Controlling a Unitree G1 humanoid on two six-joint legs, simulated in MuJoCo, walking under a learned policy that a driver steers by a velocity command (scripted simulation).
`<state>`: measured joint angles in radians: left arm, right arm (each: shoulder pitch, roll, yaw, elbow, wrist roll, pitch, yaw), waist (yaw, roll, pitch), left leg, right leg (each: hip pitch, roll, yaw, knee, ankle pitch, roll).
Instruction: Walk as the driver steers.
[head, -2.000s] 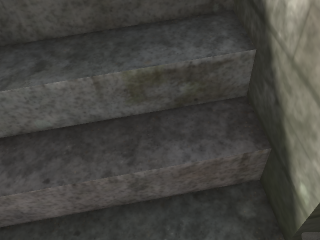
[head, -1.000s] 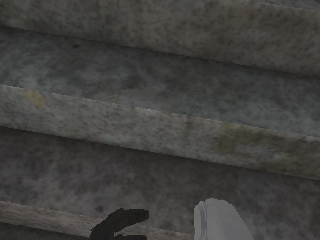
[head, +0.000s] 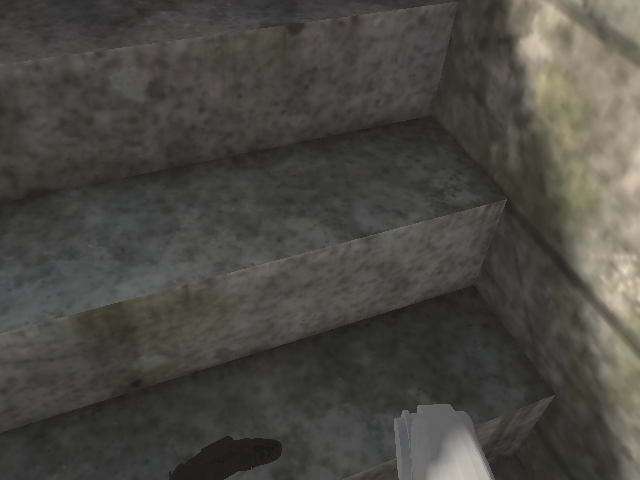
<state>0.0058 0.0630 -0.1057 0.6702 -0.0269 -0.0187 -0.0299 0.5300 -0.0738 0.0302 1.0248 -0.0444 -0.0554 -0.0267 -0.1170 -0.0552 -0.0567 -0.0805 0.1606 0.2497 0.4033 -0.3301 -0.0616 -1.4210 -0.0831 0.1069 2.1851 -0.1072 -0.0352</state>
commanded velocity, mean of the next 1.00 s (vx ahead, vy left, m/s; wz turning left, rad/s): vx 0.20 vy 0.00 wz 0.43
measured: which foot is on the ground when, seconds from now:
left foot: down 0.00-0.16, up 0.18-0.74, down 0.76-1.00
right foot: up 0.00-0.10, down 0.12-0.80, up 0.82-1.00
